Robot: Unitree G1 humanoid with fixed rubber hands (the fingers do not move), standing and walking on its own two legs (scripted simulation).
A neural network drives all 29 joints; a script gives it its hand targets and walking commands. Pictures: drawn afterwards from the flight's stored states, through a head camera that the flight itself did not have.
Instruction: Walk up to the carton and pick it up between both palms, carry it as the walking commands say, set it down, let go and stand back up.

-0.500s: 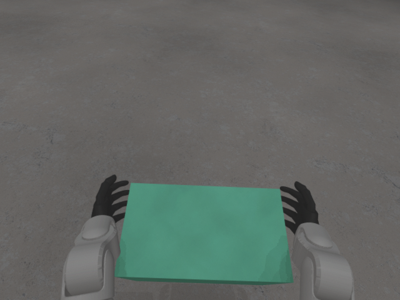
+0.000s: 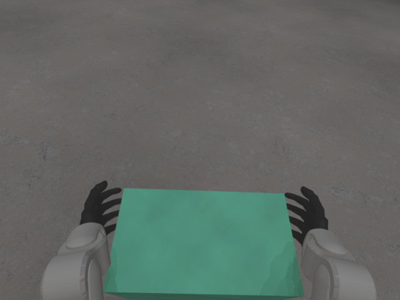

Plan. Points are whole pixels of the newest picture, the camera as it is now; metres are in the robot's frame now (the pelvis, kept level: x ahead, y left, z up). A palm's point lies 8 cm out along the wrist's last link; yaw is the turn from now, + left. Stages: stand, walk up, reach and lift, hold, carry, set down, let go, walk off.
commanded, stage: carry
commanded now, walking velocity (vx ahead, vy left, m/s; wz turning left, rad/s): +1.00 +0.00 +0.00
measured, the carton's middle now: (201, 249) +0.24 +0.00 +0.01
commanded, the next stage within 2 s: none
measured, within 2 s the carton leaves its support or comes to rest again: neither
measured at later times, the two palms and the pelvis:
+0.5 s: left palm (147, 93) +0.65 +0.15 +0.09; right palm (269, 99) +0.65 -0.21 +0.08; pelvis +0.42 -0.03 -0.02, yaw -1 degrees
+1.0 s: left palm (161, 47) +0.96 +0.14 +0.10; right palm (255, 51) +0.96 -0.22 +0.10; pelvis +0.72 -0.05 -0.01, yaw +0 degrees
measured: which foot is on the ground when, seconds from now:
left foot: down 0.00-0.12, up 0.14-0.50, down 0.52-1.00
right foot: up 0.00-0.08, down 0.10-0.54, up 0.56-0.92, down 0.94-1.00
